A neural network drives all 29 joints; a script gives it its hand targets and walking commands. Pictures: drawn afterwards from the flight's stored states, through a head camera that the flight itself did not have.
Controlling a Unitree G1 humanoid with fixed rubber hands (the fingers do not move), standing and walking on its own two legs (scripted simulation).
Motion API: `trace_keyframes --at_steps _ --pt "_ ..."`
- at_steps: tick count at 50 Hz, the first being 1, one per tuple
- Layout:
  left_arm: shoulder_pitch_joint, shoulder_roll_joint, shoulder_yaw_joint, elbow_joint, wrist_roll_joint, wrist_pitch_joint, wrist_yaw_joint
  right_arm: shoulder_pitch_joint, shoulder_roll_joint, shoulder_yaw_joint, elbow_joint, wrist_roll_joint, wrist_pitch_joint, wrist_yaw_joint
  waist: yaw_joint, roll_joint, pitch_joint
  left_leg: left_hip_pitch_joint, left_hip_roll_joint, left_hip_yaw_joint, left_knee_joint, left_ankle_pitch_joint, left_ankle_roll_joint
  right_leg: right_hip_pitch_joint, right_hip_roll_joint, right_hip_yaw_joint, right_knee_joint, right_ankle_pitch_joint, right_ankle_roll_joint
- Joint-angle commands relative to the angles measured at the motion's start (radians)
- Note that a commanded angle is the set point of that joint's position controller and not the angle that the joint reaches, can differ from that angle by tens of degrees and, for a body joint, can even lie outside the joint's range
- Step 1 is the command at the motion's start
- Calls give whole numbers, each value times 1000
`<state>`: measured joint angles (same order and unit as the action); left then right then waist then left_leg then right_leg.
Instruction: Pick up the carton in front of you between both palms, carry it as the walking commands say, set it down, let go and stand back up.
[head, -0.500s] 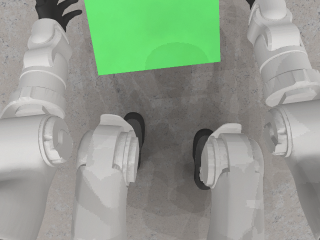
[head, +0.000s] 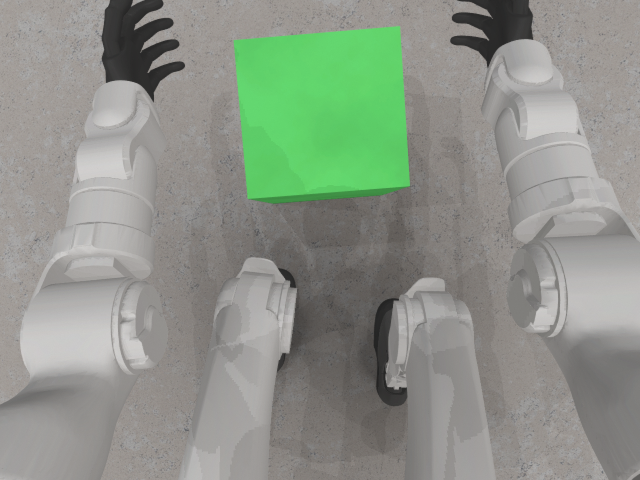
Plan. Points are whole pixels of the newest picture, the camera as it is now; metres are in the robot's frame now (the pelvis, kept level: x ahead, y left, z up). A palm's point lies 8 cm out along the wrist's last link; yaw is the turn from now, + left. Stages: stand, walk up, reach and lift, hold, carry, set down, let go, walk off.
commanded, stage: set down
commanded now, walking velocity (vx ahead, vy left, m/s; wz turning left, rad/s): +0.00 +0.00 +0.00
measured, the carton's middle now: (323, 134) +0.51 +0.06 -0.33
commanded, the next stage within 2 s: let go in 0.56 s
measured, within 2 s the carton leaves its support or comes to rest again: neither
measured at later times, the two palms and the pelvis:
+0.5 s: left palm out of the picture +0.49 +0.26 +0.04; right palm out of the picture +0.57 -0.13 +0.04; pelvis +0.03 +0.00 +0.13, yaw +0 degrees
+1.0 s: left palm out of the picture +0.40 +0.27 +0.16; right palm out of the picture +0.45 -0.16 +0.15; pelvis +0.08 +0.02 +0.26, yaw +0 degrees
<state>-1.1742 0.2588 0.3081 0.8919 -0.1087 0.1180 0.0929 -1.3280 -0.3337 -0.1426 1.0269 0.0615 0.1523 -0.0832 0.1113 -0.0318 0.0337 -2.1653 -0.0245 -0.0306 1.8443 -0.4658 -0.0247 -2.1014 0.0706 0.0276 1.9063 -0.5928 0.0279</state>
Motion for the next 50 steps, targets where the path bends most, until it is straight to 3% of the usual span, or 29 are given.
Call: trace_keyframes --at_steps 1,11,30,37,41,45,50 --pt "-186 126 23 -134 7 -9 -6 -237 -93 -8 -133 -8 -11 0 43 -33 -1083 734 -28 119 -174 311 -37 439 37 -91 -237 188 -11" --pt "-96 140 36 -247 1 35 -37 -178 -75 -18 -276 -31 40 9 41 -86 -1224 837 -41 135 -350 408 -32 702 44 -84 -406 321 1" --pt "38 66 80 -217 106 -2 -95 3 -17 -98 -223 -112 -2 68 21 -41 -1060 1105 -28 102 -728 482 -28 912 22 -50 -802 419 11" --pt "297 70 48 -285 189 -15 -154 295 84 -120 -349 -189 -6 14 3 -25 -1133 1332 -34 90 -842 599 -8 1125 25 -36 -931 564 23" --pt "455 80 -5 -363 199 -27 -182 472 116 -96 -477 -187 -24 -9 0 9 -1050 1508 -26 61 -913 640 5 1149 26 -38 -1016 548 23" --pt "601 68 -62 -411 171 -44 -198 620 116 -69 -549 -163 -53 0 -10 37 -899 1651 -8 27 -987 631 7 1143 21 -47 -1101 472 13" --pt "801 33 -119 -411 127 -78 -197 834 113 -43 -532 -141 -96 34 -32 51 -761 1795 8 -13 -1062 670 0 1186 12 -44 -1182 442 0"
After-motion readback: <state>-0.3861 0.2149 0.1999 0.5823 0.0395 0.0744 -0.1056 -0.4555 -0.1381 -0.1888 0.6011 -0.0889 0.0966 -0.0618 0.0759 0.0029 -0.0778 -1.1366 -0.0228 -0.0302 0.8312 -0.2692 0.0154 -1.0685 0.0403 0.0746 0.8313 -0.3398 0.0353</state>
